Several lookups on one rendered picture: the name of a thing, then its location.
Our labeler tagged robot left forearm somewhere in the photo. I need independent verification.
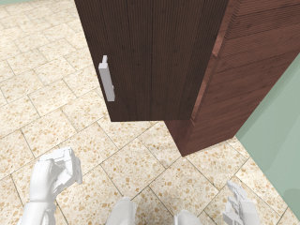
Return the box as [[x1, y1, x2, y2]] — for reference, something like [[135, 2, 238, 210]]
[[16, 201, 57, 225]]

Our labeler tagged robot right thigh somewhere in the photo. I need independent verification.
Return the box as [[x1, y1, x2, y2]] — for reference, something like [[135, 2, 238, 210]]
[[173, 212, 202, 225]]

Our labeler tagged left robot hand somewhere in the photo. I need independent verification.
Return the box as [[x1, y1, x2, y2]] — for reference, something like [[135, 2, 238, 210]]
[[29, 146, 83, 203]]

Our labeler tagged handle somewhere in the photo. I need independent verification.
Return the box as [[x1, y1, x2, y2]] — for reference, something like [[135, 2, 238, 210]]
[[98, 55, 115, 101]]

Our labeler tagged left robot shin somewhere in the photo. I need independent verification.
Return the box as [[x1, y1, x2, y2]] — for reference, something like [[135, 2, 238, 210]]
[[122, 196, 130, 201]]

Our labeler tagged cupboard door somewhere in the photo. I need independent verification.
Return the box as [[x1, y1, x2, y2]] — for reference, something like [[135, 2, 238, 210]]
[[74, 0, 230, 122]]

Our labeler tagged right robot hand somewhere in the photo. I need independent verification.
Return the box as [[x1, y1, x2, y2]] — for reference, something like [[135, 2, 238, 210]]
[[222, 180, 262, 225]]

